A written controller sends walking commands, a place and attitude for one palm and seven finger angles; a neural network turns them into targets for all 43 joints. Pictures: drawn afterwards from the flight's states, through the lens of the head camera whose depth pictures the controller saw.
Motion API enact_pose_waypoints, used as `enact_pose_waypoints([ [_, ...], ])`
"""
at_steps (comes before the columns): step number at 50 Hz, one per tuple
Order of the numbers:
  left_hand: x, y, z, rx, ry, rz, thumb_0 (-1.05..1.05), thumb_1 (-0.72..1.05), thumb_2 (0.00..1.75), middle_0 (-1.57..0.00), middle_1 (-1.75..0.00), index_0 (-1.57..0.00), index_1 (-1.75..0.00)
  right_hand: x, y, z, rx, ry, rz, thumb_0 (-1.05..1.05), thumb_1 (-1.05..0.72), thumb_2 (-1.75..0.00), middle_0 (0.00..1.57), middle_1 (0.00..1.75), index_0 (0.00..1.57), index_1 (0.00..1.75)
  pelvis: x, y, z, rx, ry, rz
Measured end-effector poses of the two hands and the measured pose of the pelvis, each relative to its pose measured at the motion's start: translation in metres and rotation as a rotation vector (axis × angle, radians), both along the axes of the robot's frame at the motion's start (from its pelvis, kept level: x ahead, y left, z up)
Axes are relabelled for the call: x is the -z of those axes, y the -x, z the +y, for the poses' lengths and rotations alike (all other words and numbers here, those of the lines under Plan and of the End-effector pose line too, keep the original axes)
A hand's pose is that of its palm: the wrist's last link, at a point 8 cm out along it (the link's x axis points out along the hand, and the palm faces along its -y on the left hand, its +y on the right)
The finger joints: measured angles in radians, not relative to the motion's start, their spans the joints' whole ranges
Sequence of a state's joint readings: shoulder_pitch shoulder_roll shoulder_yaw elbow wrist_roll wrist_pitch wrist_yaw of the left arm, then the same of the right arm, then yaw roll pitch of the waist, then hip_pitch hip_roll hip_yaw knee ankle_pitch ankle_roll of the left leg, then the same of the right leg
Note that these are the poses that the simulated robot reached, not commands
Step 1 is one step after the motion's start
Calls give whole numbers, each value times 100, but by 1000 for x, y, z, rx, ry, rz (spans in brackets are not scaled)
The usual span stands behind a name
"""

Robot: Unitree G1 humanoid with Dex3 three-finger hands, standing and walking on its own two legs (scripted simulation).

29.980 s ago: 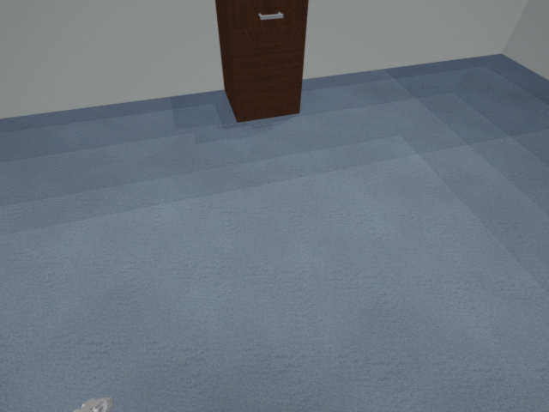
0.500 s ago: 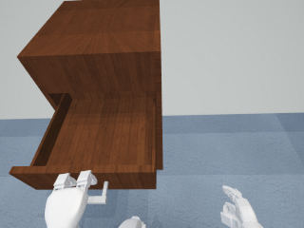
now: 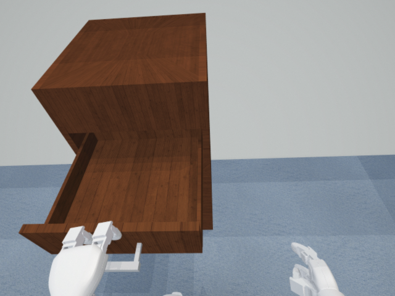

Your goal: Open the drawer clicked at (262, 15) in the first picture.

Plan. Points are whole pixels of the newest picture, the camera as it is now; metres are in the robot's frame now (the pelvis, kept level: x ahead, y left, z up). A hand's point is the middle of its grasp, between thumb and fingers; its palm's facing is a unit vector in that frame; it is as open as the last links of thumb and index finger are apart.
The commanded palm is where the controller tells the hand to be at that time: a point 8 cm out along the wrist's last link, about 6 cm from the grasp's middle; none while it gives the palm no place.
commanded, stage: lift the hand off the handle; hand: left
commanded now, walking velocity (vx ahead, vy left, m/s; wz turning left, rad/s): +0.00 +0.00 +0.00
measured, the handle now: (113, 257) +0.22 +0.22 -0.07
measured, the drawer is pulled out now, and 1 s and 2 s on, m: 0.30 0.30 0.30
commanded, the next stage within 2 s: draw the hand back to the body in 0.90 s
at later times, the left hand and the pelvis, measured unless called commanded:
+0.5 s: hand (95, 260) +0.18 +0.21 +0.04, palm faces +0.02 -0.14 -0.99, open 13.8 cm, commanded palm +0.15 +0.21 +0.10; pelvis +0.00 +0.00 +0.01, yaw -1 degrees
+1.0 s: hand (82, 259) +0.17 +0.22 +0.06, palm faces +0.02 -0.15 -0.99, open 13.8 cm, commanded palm +0.15 +0.21 +0.12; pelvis +0.01 +0.00 +0.02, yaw -1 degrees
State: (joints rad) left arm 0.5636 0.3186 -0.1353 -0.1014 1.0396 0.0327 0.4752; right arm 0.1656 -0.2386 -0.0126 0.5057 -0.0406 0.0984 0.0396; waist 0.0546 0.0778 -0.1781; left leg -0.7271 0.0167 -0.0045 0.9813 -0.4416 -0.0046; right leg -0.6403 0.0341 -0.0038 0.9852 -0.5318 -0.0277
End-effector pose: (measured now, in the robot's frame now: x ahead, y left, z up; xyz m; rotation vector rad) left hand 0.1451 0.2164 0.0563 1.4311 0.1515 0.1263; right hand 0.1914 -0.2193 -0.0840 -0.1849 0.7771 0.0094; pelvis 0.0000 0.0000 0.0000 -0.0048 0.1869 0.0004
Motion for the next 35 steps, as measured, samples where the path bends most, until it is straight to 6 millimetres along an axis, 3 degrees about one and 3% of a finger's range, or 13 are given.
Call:
enact_pose_waypoints([
  [14, -21, -4, 5, -23, -14, -29, 0, -49, 30, -32, -120, -32, -120, -5, 3, 4, 8, -30, -4, 1, -91, -90, 20, 30, 20, 30, -7, 0, -1, 2, -2, -28],
  [24, -34, -11, -6, 40, 9, -28, 0, -49, 30, -32, -120, -32, -120, -14, -1, 4, 5, -28, -18, 1, -91, -90, 20, 30, 20, 30, -14, -4, 0, 9, -5, -44],
  [35, -50, -8, 7, -16, 4, -29, 0, -49, 30, -32, -120, -32, -120, -21, -11, 6, 3, -42, -35, 1, -91, -90, 20, 30, 20, 30, -19, -10, 1, 12, -4, -58],
])
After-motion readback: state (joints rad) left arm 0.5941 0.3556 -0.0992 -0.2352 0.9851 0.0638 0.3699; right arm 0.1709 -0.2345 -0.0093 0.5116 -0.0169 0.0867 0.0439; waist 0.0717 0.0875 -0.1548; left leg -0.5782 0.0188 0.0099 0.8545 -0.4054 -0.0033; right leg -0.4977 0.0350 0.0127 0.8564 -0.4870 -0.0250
